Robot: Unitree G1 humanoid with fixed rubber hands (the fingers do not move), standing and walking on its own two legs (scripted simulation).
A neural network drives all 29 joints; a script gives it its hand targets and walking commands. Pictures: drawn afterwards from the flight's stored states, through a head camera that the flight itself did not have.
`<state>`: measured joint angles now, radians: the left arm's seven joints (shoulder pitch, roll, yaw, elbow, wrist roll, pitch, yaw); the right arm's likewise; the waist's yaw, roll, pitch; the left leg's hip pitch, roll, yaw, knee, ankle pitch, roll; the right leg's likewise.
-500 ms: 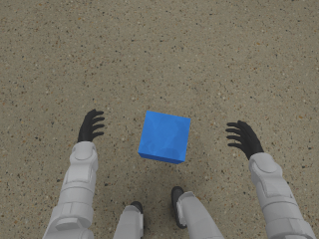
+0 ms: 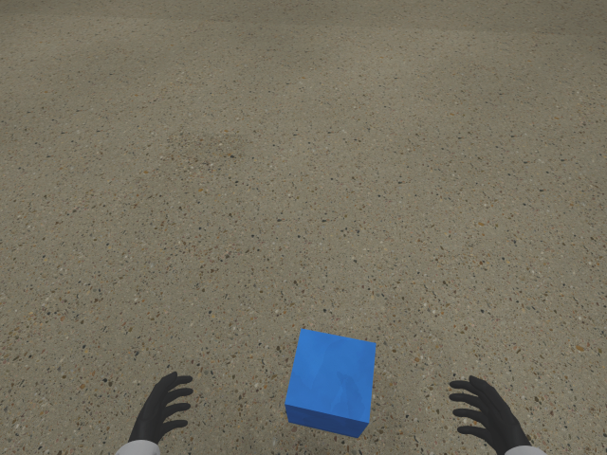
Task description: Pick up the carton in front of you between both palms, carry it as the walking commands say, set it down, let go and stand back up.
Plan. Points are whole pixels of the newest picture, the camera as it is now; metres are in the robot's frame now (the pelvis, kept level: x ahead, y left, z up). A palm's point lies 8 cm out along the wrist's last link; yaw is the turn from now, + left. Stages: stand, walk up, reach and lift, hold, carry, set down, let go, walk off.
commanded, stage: let go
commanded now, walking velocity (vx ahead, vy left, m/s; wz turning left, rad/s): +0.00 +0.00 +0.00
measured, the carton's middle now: (330, 384) +0.38 -0.06 -0.65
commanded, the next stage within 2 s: stand in 0.50 s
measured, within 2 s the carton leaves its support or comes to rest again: neither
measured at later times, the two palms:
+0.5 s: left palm out of the picture +0.15 +0.23 -0.07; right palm (516, 447) +0.15 -0.24 -0.06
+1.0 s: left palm out of the picture +0.11 +0.28 -0.08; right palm (548, 454) +0.14 -0.30 -0.10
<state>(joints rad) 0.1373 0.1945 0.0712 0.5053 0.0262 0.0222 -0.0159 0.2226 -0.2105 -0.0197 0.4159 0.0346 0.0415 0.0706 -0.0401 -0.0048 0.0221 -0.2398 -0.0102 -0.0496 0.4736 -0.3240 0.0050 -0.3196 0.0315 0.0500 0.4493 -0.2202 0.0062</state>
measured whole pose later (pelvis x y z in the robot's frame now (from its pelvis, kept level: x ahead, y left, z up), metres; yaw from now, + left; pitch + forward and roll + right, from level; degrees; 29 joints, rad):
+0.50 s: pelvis -0.01 +0.00 +0.00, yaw +0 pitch -5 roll -1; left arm 0.22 0.21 0.02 0.46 0.00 0.11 -0.03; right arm 0.22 -0.23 -0.03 0.37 -0.02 0.23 0.02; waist 0.00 0.02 0.08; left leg -0.07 -0.01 -0.04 0.49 -0.34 0.01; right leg -0.16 0.03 0.05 0.48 -0.25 0.00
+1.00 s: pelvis +0.01 -0.02 +0.00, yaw +2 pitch +0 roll +0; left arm 0.18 0.32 0.05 0.78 0.04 0.00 0.02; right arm 0.19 -0.35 -0.02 0.74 -0.03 0.01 -0.03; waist 0.01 0.05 0.02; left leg -0.13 0.00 -0.09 0.49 -0.35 -0.02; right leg -0.22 0.03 0.00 0.51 -0.29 -0.02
